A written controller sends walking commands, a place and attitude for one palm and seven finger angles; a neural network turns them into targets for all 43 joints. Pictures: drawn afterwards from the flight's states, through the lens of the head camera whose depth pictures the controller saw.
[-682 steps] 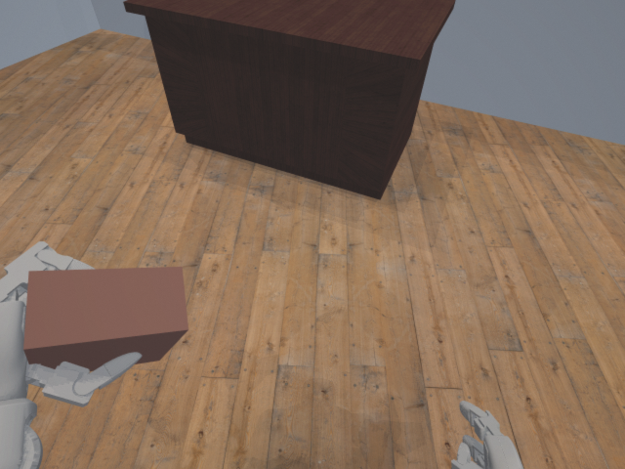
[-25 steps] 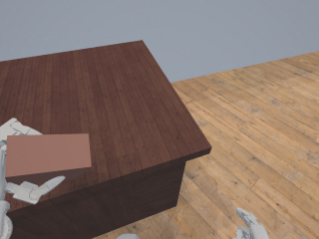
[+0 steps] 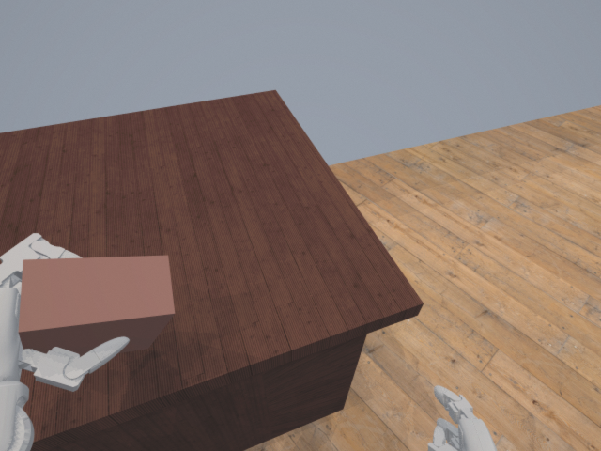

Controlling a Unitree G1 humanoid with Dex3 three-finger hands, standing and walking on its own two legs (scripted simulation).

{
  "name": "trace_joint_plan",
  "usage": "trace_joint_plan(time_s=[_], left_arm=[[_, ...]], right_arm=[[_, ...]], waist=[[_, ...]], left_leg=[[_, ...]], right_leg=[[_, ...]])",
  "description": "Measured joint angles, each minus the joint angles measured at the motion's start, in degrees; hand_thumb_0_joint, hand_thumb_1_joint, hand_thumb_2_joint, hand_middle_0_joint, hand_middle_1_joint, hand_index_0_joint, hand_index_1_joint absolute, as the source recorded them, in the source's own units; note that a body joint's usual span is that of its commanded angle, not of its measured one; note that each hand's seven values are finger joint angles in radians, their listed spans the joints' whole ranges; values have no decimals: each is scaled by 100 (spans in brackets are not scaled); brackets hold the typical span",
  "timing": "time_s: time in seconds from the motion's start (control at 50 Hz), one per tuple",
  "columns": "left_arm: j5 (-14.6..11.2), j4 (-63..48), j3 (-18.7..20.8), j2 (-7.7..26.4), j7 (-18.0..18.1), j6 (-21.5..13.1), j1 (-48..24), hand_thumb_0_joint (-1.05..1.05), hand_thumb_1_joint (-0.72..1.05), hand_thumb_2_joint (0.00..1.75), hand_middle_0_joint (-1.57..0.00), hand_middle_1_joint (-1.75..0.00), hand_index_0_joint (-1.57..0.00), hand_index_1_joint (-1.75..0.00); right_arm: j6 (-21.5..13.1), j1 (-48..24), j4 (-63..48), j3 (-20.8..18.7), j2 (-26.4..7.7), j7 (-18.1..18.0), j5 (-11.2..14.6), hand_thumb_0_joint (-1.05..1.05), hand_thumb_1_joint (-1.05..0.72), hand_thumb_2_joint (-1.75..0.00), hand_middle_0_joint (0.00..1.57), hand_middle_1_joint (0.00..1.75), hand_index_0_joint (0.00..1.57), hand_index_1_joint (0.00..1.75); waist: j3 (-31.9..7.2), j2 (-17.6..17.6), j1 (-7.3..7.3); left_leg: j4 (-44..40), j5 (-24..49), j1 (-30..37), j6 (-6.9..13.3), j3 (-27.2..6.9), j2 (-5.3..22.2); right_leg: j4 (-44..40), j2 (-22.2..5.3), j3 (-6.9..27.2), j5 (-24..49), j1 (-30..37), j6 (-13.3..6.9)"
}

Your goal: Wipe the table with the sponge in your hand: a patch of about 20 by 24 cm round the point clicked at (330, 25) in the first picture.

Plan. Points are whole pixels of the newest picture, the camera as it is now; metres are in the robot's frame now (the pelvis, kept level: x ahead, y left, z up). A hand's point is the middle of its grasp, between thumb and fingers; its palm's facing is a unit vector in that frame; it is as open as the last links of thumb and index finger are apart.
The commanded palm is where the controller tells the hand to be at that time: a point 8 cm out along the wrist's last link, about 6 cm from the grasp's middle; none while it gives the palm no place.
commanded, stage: come to a stop and stand still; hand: left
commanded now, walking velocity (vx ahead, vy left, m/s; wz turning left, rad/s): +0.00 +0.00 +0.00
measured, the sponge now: (118, 310) +0.22 +0.22 +0.14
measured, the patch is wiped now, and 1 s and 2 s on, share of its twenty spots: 0.00 0.00 0.00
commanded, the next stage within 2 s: look again from close up in 0.64 s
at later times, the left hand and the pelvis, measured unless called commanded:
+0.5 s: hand (56, 312) +0.21 +0.27 +0.16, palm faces +0.42 -0.83 -0.37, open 10.1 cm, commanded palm +0.16 +0.30 +0.17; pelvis +0.00 +0.02 +0.00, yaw +1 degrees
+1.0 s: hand (74, 292) +0.23 +0.26 +0.15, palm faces +0.26 -0.85 -0.46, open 10.1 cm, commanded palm +0.17 +0.31 +0.17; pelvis -0.01 +0.03 +0.00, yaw -2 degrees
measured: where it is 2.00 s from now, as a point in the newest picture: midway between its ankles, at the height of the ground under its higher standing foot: outside the picture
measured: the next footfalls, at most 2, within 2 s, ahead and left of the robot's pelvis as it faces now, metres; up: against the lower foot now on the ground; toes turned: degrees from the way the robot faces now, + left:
none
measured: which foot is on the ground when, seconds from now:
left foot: down 0.00-1.00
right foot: down 0.00-1.00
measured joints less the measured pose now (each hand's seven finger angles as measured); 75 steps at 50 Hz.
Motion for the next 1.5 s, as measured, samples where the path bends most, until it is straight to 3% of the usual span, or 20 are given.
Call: trace_joint_plan(time_s=[0.1, 0.26, 0.48, 0.74, 0.78, 0.82, 0.86, 0.9, 0.96, 1.04, 1.16, 1.24, 1.4, 1.5], left_arm=[[12, -35, -91, -30, 57, 146, -88, -1, -50, 101, -72, -135, -75, -135], [-14, -343, -52, 139, 70, 36, 73, -1, -50, 101, -72, -135, -75, -135], [18, -100, -131, -3, 87, 116, 13, -1, -50, 101, -72, -135, -75, -135], [44, -146, -75, 51, 71, 28, 34, -1, -50, 102, -72, -135, -75, -135], [388, 150, 118, 554, -204, -107, -806, -1, -50, 102, -72, -135, -75, -135], [337, 713, 463, 951, -274, -329, -1781, -1, -50, 102, -72, -135, -75, -135], [157, 877, 787, 969, -226, -399, -2031, -1, -50, 102, -72, -135, -75, -135], [10, 633, 842, 735, -189, -438, -1633, -1, -50, 102, -72, -135, -74, -135], [16, 76, 407, 342, -299, -496, -682, -1, -50, 102, -72, -135, -74, -135], [97, -154, -28, 291, -490, -567, 34, -1, -50, 102, -72, -135, -74, -135], [54, -232, 287, 522, -410, -562, -178, -1, -50, 102, -72, -135, -74, -135], [21, -403, 476, 473, -305, -625, -367, -1, -50, 102, -72, -135, -74, -135], [37, -315, 332, 349, -386, -533, -535, -1, -50, 102, -72, -135, -74, -135], [-1, -360, 255, 311, -453, -396, -435, -1, -50, 102, -72, -135, -74, -135]], right_arm=[[46, -108, -72, -91, -131, -77, 13, 2, -91, -90, 20, 30, 21, 30], [97, -207, -282, -199, -209, -110, 33, 1, -91, -90, 20, 30, 20, 30], [168, -87, -235, -108, -110, -120, 37, 1, -91, -90, 20, 30, 20, 30], [146, 5, -181, -60, -52, -85, 29, 2, -91, -90, 20, 30, 21, 30], [-18, 115, -247, -143, -71, -84, 17, 1, -91, -90, 20, 30, 20, 30], [-49, -31, -126, -160, -105, 28, 31, 1, -91, -90, 20, 30, 20, 30], [-46, -172, -114, -164, -150, 191, 89, 1, -91, -90, 20, 30, 21, 30], [-73, -199, -201, -195, -176, 321, 151, 2, -91, -90, 20, 30, 21, 30], [-133, -101, -346, -205, -182, 358, 159, 2, -91, -90, 20, 30, 21, 30], [-154, 18, -379, -152, -93, 233, 111, 1, -91, -90, 20, 30, 20, 30], [-248, 51, -335, -83, -32, 154, 68, 2, -91, -90, 20, 30, 20, 30], [-303, -80, -287, -65, -21, 199, 43, 2, -91, -90, 20, 30, 20, 30], [-221, -344, -512, -51, 164, 291, -4, 1, -91, -90, 20, 30, 21, 30], [-153, -351, -657, -7, 214, 317, 9, 1, -91, -90, 20, 30, 21, 30]], waist=[[82, -75, -13], [56, -105, -80], [13, -32, 5], [77, -17, -37], [221, -47, 182], [466, -119, 325], [577, -111, 284], [571, -66, 172], [514, -34, 0], [547, -189, -109], [730, -360, -8], [704, -370, 75], [587, -459, 143], [586, -377, 108]], left_leg=[[-193, 95, 108, 29, -5, -40], [-270, 124, 136, 67, 0, -80], [-342, 192, 128, 135, -7, -145], [-337, 219, 72, 189, -9, -196], [-57, 154, -176, 183, -79, -156], [88, 132, -275, 170, -63, -159], [100, 132, -287, 189, 40, -151], [36, 118, -233, 225, 183, -159], [-42, 71, -138, 275, 312, -186], [-56, -1, -61, 298, 327, -225], [74, -105, -41, 300, 200, -257], [78, -137, -11, 306, 191, -271], [47, -111, 7, 266, 245, -300], [166, -112, -85, 151, 124, -120]], right_leg=[[-207, -32, -6, 94, 123, 33], [-330, -68, 0, 148, 176, 78], [-437, -129, -8, 231, 196, 141], [-446, -179, -12, 263, 154, 190], [-272, -148, -89, 226, -19, 186], [11, -161, -77, 142, -195, 143], [94, -162, 26, 141, -277, 171], [96, -171, 169, 148, -304, 209], [55, -197, 301, 123, -263, 265], [91, -234, 317, 26, -206, 290], [162, -268, 191, -100, -109, 291], [136, -282, 182, -115, -63, 311], [396, -317, 220, -238, -195, 284], [249, -141, 98, -126, -144, 166]])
